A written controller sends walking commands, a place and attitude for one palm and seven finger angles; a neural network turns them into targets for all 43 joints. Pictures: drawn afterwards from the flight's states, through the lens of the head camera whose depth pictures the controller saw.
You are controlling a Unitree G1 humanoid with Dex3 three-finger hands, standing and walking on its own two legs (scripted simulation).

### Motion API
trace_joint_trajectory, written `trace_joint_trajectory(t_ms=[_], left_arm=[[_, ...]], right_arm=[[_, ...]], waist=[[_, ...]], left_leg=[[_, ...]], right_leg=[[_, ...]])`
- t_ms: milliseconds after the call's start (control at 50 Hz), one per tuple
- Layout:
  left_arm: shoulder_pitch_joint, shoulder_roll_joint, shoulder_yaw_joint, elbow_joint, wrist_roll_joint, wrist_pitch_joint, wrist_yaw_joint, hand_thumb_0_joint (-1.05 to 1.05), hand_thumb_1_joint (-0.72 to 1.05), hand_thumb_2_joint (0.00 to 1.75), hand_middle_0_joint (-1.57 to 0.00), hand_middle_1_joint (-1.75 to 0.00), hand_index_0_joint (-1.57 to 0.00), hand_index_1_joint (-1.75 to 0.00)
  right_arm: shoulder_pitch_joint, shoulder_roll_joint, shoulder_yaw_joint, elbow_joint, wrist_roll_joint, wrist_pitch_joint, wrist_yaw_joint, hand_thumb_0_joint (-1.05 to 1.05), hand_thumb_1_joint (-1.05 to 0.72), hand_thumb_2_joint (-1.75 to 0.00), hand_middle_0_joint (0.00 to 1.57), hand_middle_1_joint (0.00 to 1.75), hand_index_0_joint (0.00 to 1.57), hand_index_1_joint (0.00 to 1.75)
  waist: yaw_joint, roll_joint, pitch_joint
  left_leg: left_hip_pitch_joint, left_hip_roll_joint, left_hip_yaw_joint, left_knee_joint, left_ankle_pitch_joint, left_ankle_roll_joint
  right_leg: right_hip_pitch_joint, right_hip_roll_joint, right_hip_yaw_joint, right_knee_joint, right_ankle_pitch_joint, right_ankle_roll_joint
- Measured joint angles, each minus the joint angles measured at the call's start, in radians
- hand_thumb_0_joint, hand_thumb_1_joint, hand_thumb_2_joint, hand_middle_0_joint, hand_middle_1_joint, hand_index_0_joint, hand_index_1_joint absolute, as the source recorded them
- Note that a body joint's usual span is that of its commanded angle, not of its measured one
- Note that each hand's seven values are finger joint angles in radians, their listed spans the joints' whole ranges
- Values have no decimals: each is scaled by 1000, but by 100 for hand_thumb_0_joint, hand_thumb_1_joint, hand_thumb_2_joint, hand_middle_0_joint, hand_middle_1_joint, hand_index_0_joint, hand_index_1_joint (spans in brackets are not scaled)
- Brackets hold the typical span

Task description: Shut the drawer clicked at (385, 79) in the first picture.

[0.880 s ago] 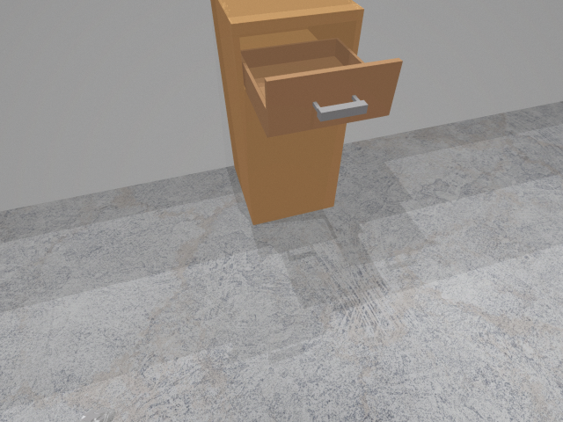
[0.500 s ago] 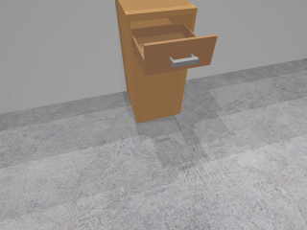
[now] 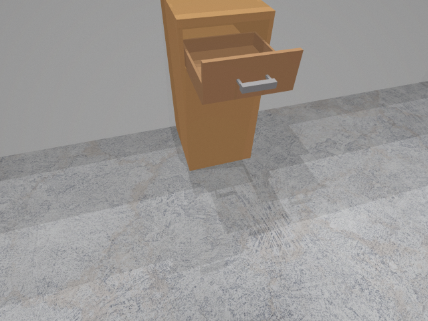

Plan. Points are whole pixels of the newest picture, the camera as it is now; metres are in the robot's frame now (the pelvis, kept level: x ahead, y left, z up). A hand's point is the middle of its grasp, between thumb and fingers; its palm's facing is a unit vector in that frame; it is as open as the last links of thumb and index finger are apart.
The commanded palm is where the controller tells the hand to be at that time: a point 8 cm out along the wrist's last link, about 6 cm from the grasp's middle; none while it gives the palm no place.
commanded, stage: look at it before walking up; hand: left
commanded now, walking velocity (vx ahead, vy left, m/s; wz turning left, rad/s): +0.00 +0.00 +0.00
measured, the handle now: (255, 82) +0.86 -0.10 +0.00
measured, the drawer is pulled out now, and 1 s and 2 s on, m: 0.29 0.29 0.29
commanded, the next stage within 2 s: walk to a spot facing it in 0.56 s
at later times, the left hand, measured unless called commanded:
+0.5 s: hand out of the picture +0.08 +0.25 -0.15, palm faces -0.03 -0.94 -0.33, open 7.4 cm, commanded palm none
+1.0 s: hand out of the picture +0.06 +0.21 -0.18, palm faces -0.12 -0.95 -0.28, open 7.4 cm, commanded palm none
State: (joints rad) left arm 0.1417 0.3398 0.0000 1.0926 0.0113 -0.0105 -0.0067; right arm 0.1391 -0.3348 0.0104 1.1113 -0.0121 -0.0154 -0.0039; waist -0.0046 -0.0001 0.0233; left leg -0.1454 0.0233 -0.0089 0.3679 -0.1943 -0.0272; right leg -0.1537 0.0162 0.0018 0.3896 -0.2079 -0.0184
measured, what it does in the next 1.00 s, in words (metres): stands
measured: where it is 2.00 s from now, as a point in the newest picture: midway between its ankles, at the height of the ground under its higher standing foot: outside the picture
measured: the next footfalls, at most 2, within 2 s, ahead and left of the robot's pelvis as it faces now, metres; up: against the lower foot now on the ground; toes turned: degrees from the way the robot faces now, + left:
left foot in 1.54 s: +0.03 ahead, +0.14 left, +0.00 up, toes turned -26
right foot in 1.96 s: -0.01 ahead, -0.21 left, +0.00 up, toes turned -48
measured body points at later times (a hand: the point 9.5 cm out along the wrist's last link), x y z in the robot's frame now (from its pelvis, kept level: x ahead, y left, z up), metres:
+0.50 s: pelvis +0.01 +0.01 +0.00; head +0.01 +0.01 +0.45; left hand +0.08 +0.30 -0.13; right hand +0.08 -0.29 -0.13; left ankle +0.00 +0.14 -0.75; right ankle +0.00 -0.11 -0.75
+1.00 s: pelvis -0.01 +0.00 -0.02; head +0.01 -0.01 +0.43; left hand +0.07 +0.26 -0.16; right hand +0.04 -0.27 -0.16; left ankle +0.00 +0.14 -0.75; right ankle +0.00 -0.10 -0.74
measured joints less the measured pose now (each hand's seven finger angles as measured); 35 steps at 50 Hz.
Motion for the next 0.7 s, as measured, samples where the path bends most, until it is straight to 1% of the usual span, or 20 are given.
trace_joint_trajectory(t_ms=[700], left_arm=[[3, 4, -2, 1, 2, -2, 0, 1, 90, 90, -20, -30, -20, -30]], right_arm=[[-20, -1, 3, 2, 3, -6, 0, 0, -90, -90, 21, 30, 20, 30]], waist=[[5, -5, 1]], left_leg=[[21, -10, 5, -30, 7, 11]], right_leg=[[22, -10, 5, -35, 10, 12]])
